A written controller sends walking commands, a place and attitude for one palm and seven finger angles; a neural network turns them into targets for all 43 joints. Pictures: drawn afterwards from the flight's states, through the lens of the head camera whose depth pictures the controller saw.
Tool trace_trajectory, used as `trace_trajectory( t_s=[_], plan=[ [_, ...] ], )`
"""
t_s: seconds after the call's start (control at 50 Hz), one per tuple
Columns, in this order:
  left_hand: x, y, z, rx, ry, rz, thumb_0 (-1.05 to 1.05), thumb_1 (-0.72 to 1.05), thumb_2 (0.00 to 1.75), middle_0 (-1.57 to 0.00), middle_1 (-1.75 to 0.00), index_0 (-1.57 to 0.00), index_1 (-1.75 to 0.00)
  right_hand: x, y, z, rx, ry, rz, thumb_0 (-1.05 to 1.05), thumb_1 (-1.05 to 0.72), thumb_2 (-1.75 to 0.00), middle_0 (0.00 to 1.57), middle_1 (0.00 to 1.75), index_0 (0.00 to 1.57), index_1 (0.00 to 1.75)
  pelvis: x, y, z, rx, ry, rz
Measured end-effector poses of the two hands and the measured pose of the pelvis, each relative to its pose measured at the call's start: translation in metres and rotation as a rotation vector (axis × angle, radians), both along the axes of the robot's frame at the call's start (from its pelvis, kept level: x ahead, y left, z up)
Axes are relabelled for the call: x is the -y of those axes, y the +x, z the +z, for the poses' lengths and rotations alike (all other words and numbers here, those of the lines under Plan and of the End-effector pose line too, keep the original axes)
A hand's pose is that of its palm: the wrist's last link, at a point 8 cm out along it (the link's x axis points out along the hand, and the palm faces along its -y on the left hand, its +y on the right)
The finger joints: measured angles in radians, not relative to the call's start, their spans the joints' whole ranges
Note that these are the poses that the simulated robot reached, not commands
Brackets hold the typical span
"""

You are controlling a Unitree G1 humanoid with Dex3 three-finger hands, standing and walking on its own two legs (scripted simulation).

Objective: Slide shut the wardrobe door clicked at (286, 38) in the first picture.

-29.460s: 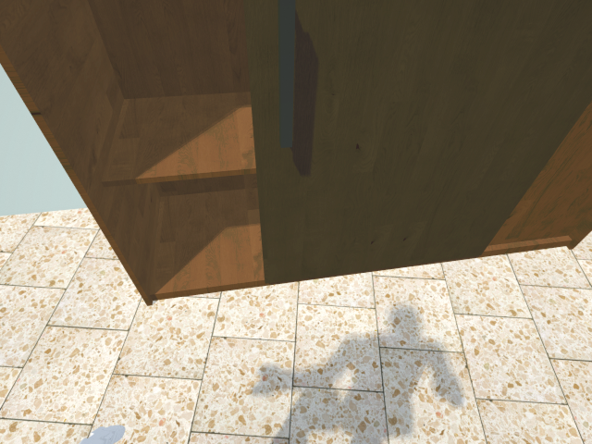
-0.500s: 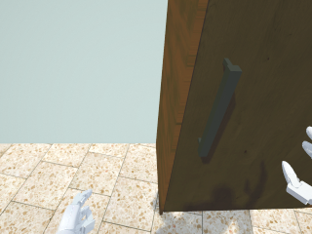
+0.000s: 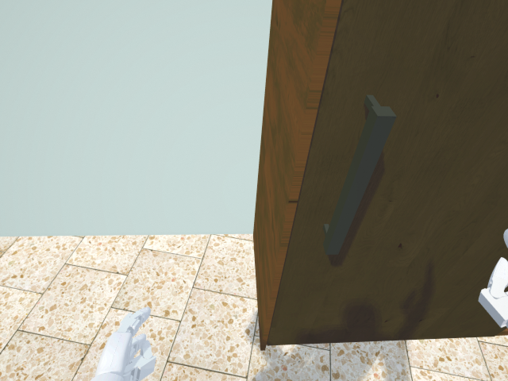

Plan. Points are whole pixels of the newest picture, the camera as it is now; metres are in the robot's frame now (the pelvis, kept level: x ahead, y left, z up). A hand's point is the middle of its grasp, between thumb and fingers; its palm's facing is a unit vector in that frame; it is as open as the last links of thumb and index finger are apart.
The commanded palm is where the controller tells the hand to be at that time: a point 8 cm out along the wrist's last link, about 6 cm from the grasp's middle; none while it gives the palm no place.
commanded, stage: step back with the hand held close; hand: right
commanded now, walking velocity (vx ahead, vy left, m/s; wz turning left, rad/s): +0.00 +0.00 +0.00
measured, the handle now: (347, 185) +0.41 -0.17 +0.12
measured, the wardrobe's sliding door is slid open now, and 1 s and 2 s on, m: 0.00 0.00 0.00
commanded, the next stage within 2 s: stop stepping back and stand still in 1.28 s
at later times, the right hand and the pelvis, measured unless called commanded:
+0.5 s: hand out of the picture +0.16 -0.29 +0.15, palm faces +0.35 +0.80 -0.48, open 7.4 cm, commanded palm +0.10 -0.33 +0.17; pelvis -0.05 -0.03 -0.01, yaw +2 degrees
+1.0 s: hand out of the picture +0.08 -0.31 +0.16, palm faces +0.44 +0.78 -0.44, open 7.4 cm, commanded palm +0.02 -0.35 +0.17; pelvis -0.12 -0.05 -0.02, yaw +0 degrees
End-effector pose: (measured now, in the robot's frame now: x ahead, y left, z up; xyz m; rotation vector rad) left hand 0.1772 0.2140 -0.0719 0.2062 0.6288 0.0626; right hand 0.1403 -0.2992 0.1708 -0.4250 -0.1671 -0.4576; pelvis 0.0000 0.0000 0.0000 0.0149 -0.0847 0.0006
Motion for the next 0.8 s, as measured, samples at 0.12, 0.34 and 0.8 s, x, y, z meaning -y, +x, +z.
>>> trace_trajectory(
  t_s=[0.12,0.34,0.8],
  plan=[
    [-0.004,-0.005,-0.001,-0.026,0.015,0.0,0.01,0.91,0.9,-0.21,-0.3,-0.21,-0.3,0.006,0.003,0.006,0.021,-0.037,-0.005,0.02,-0.89,-0.9,0.21,0.3,0.21,0.3,0.0,-0.004,0.0,-0.021,0.01,0.005],
    [-0.008,-0.039,0.003,-0.089,0.065,0.12,0.01,0.91,0.9,-0.21,-0.3,-0.21,-0.3,0.011,0.014,-0.007,-0.047,-0.09,0.14,0.02,-0.89,-0.9,0.21,0.3,0.21,0.3,0.022,-0.025,-0.003,-0.08,0.003,0.047],
    [0.032,-0.123,-0.015,-0.101,0.09,0.068,0.01,0.91,0.9,-0.21,-0.3,-0.21,-0.3,0.047,-0.07,-0.004,0.125,-0.14,0.088,0.02,-0.89,-0.9,0.21,0.3,0.21,0.3,0.048,-0.096,-0.021,-0.07,0.053,-0.005]
  ],
)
